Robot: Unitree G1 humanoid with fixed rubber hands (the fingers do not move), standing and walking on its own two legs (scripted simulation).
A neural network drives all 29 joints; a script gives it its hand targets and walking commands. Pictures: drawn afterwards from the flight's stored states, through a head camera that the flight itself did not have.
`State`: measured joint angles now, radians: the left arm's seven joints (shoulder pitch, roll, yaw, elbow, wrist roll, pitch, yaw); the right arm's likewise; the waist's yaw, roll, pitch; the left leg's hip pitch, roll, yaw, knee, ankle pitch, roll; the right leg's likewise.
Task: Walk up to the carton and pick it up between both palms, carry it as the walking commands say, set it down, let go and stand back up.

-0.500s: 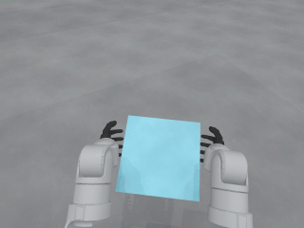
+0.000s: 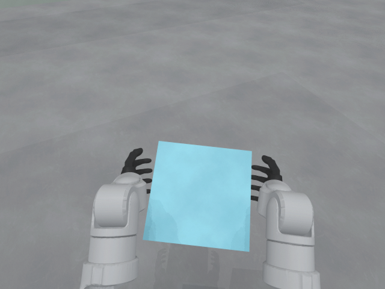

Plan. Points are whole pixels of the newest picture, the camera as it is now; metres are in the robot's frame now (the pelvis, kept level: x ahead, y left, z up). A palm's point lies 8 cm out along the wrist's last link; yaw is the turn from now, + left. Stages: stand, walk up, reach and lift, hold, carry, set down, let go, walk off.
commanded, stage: carry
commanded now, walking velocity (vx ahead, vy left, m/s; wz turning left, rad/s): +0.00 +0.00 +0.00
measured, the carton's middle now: (198, 197) +0.34 +0.00 -0.02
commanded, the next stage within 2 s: none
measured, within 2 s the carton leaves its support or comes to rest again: neither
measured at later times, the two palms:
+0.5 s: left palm (103, 196) +0.27 +0.18 +0.09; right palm (249, 198) +0.28 -0.09 +0.09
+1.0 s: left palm (87, 197) +0.27 +0.21 +0.08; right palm (231, 201) +0.28 -0.06 +0.08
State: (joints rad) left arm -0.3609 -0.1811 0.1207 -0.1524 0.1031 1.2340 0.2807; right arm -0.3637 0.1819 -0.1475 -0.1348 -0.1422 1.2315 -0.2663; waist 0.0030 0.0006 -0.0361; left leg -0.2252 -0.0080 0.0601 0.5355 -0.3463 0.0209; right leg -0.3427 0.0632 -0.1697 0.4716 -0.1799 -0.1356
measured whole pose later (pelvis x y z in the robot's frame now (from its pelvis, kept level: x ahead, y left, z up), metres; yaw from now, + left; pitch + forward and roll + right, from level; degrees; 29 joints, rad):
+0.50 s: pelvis -0.02 +0.04 +0.00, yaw +1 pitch +0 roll +0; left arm -0.37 -0.18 0.14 -0.02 0.10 1.23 0.31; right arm -0.40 0.19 -0.19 0.01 -0.16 1.23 -0.28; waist 0.02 0.00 -0.08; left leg -0.20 -0.06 0.07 0.49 -0.30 0.08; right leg -0.33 0.01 -0.16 0.46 -0.14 -0.08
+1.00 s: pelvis -0.03 +0.07 -0.01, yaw +0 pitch +0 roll +0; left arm -0.40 -0.19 0.15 -0.11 0.09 1.22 0.31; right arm -0.40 0.20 -0.18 -0.09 -0.16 1.21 -0.27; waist 0.02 0.00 0.00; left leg -0.28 -0.10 0.10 0.62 -0.36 0.13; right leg -0.43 -0.04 -0.13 0.62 -0.20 -0.04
